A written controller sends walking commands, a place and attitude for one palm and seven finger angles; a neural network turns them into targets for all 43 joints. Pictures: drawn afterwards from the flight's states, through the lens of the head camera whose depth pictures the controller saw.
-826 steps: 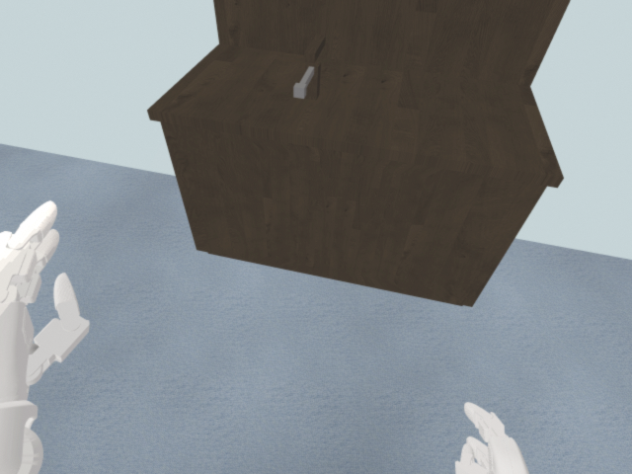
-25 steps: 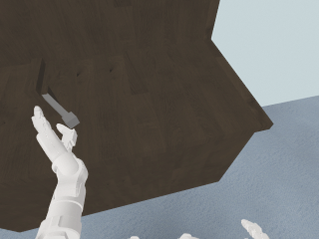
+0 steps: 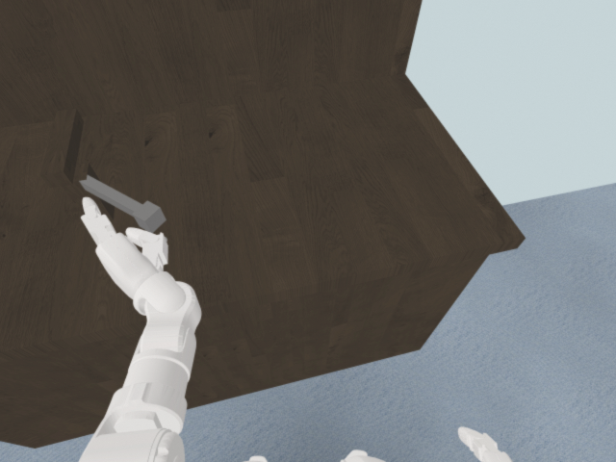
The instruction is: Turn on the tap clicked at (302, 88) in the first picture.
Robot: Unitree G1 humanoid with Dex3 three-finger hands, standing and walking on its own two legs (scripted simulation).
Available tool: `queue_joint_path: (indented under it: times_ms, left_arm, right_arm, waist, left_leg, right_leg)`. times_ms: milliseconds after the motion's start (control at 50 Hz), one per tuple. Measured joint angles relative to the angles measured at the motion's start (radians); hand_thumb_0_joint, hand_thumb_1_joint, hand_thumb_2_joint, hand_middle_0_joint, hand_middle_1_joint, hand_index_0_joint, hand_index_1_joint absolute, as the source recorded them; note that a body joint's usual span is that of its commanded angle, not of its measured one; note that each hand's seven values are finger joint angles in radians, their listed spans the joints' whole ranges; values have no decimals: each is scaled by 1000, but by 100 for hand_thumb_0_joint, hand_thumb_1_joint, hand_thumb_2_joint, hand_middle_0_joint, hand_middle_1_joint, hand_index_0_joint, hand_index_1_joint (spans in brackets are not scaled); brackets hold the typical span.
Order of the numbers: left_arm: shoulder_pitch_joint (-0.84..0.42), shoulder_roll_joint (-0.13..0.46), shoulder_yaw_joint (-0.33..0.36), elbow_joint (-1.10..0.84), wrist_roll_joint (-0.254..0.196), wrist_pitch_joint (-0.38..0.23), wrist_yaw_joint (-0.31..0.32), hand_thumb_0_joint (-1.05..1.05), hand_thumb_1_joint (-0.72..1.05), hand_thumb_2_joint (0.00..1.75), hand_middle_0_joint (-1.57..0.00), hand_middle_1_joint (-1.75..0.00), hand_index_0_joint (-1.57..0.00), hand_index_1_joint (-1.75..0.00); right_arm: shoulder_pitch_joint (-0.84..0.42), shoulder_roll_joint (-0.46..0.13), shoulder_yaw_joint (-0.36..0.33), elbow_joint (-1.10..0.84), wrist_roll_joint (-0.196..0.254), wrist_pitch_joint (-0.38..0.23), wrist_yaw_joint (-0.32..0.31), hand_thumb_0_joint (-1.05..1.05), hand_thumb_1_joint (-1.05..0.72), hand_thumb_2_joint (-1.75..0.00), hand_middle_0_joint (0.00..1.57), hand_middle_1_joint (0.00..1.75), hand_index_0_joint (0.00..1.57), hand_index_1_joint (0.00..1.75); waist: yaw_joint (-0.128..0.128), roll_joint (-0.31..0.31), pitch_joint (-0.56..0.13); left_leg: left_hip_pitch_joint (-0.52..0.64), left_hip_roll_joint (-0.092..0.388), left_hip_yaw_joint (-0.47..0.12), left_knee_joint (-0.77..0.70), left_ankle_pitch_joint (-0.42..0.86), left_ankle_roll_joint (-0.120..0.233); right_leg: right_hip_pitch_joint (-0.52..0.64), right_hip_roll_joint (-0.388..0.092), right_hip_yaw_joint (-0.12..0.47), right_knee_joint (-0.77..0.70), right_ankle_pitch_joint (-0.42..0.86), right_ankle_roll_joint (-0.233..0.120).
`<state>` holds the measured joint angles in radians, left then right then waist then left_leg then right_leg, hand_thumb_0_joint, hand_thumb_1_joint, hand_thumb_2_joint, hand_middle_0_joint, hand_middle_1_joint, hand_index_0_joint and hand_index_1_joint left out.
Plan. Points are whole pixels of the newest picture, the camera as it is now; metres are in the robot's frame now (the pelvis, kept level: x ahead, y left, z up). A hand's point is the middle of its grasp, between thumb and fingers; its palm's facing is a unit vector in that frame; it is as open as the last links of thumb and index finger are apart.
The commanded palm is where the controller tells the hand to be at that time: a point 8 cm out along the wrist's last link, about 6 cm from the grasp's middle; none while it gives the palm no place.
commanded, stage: push the lever round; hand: left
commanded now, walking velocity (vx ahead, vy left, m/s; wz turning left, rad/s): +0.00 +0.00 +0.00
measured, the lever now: (149, 217) +0.42 +0.23 +0.07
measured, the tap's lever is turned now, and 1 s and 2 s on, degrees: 45 66 72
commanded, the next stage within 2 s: lift the hand up off the lever in 1.06 s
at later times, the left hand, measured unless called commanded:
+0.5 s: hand (182, 224) +0.43 +0.19 +0.05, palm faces +0.80 -0.59 -0.10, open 7.6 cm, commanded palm +0.38 +0.20 +0.06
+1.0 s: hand (191, 212) +0.45 +0.18 +0.05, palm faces +0.82 -0.56 -0.11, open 7.9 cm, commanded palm +0.40 +0.20 +0.06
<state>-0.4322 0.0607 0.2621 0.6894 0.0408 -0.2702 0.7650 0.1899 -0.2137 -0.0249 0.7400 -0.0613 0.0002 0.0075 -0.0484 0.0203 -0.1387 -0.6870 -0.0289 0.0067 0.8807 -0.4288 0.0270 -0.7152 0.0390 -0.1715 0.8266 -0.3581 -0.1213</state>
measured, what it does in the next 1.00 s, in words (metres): stands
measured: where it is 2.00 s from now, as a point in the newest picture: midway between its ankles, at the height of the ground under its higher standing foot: outside the picture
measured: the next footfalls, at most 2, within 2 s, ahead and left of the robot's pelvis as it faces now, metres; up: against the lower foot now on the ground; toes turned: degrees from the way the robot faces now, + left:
none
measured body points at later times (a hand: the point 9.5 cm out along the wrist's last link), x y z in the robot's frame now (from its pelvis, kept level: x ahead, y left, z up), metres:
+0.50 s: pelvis +0.00 -0.01 +0.00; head +0.06 -0.02 +0.44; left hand +0.38 +0.21 +0.06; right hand +0.09 -0.26 -0.14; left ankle +0.00 +0.10 -0.69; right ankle +0.03 -0.04 -0.69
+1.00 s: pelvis -0.01 -0.03 -0.01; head +0.06 -0.03 +0.43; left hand +0.40 +0.20 +0.06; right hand +0.06 -0.28 -0.14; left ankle +0.00 +0.10 -0.69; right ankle +0.03 -0.04 -0.69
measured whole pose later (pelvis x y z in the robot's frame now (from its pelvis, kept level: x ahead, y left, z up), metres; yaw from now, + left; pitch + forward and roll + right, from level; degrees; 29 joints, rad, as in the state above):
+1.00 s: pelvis -0.01 -0.03 -0.01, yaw +0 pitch +17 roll +1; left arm -0.73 0.11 0.43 0.97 0.13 -0.27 0.92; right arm 0.24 -0.22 -0.04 0.78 -0.10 -0.01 0.04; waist -0.12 0.01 -0.16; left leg -0.80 -0.01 -0.01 0.91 -0.41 -0.01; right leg -0.83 0.05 -0.19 0.86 -0.35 -0.14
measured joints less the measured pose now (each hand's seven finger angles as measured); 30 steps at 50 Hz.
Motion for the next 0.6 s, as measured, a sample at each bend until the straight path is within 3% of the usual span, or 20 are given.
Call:
queue_joint_path:
  times_ms: [600]
  left_arm:
    - [-196,12,113,184,62,21,118,4,97,92,-16,-15,-15,-15]
  right_arm:
    - [34,1,-14,28,-34,-10,35,1,-90,-89,20,30,20,30]
  waist:
    - [-44,1,-23]
  left_leg:
    - [-70,11,-10,19,7,-23]
  right_leg:
    - [-70,9,-12,19,2,-21]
